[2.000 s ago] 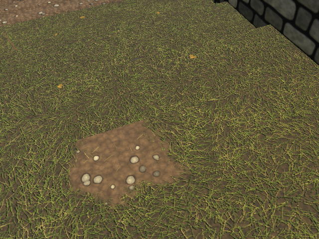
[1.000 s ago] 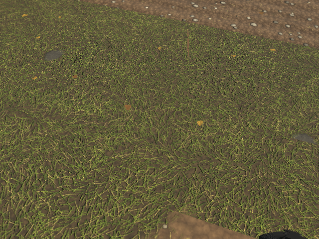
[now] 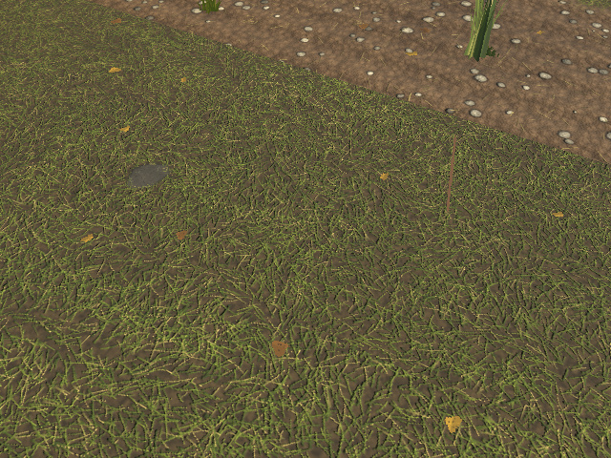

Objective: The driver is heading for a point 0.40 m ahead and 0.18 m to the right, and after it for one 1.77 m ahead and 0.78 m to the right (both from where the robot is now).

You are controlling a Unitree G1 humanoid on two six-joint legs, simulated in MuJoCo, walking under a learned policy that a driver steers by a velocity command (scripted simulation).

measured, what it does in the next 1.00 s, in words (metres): goes down, turning right: right foot 0.14 m lower, then left foot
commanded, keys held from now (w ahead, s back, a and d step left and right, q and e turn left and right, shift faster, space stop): w+e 0.38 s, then e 0.62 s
